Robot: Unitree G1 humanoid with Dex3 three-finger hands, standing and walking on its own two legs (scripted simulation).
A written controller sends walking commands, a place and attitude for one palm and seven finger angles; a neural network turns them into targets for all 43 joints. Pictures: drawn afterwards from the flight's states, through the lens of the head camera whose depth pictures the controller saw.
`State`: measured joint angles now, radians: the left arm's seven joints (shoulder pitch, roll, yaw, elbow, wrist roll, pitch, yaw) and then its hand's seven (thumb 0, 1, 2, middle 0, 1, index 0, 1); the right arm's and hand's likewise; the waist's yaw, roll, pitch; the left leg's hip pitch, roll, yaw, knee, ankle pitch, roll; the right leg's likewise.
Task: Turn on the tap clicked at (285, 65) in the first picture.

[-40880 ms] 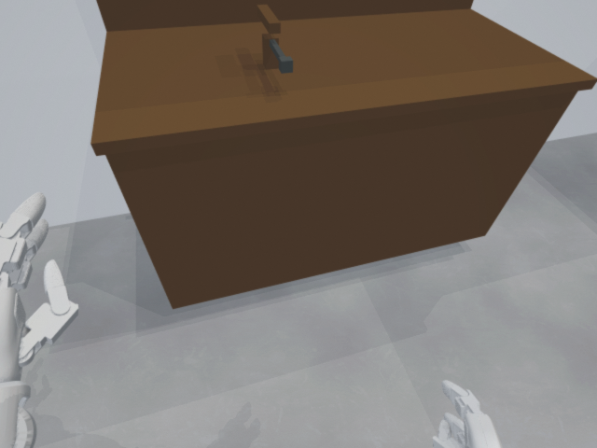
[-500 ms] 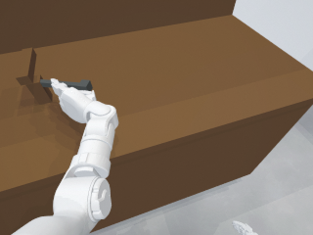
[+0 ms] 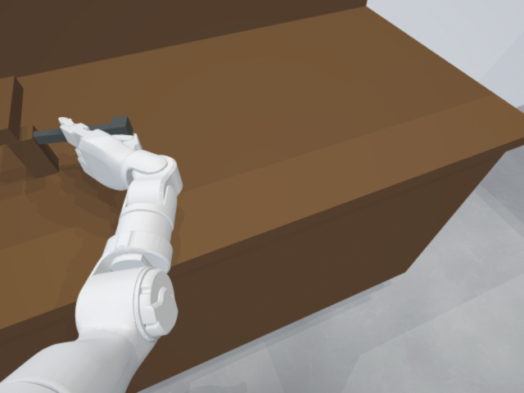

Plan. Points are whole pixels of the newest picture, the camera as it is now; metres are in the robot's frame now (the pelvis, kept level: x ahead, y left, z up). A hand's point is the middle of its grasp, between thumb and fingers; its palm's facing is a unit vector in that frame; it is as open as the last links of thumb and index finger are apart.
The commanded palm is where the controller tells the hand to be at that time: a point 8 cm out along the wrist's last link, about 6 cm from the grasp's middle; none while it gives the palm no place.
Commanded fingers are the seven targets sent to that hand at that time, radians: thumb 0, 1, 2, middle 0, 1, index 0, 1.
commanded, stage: lift the hand up off the lever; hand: left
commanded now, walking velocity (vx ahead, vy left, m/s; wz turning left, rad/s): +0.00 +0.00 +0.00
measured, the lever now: (121, 128) +0.51 +0.21 +0.13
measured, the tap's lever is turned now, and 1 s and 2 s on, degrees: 76 76 76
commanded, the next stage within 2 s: none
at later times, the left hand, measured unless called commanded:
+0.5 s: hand (131, 134) +0.47 +0.18 +0.15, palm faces +0.81 -0.57 -0.12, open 7.8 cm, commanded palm +0.41 +0.19 +0.16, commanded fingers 0.00 0.90 0.90 -0.15 -0.15 -0.15 -0.15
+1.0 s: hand (119, 133) +0.45 +0.18 +0.17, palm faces +0.81 -0.58 -0.11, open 7.8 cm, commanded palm +0.40 +0.20 +0.18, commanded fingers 0.00 0.90 0.90 -0.15 -0.15 -0.15 -0.15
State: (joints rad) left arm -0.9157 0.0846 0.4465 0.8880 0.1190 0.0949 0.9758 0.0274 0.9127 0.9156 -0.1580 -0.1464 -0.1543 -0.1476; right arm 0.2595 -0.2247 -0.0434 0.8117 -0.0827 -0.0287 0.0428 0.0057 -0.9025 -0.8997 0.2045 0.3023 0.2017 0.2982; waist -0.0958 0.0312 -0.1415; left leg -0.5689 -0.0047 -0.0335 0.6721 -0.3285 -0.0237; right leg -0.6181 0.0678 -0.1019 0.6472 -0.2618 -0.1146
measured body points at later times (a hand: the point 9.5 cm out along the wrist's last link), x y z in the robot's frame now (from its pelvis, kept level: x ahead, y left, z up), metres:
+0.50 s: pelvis +0.01 +0.00 +0.01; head +0.04 -0.01 +0.46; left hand +0.42 +0.20 +0.16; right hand +0.14 -0.24 -0.12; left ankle -0.01 +0.14 -0.72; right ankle +0.03 -0.04 -0.72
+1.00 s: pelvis +0.01 +0.00 +0.01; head +0.02 -0.02 +0.46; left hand +0.40 +0.21 +0.18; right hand +0.15 -0.24 -0.11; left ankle -0.01 +0.14 -0.72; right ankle +0.03 -0.04 -0.72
